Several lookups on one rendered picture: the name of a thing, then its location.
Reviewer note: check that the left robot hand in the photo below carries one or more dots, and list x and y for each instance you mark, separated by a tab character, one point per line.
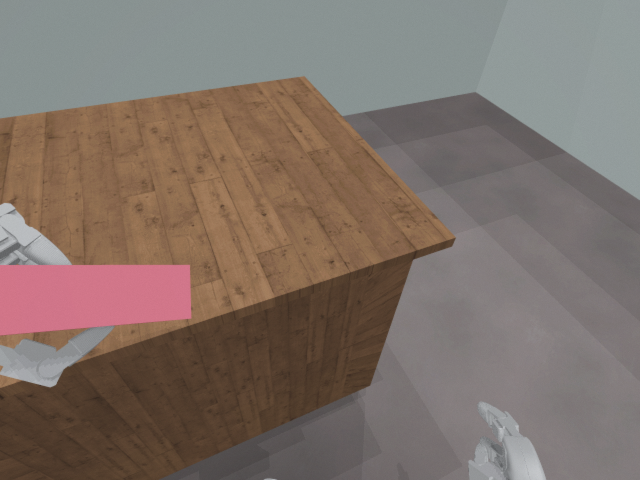
33	361

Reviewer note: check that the table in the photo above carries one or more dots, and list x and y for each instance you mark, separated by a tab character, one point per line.
299	238

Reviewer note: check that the right robot hand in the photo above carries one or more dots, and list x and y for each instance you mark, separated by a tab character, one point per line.
515	460

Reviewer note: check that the sponge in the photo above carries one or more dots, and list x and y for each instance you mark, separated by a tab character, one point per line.
42	298

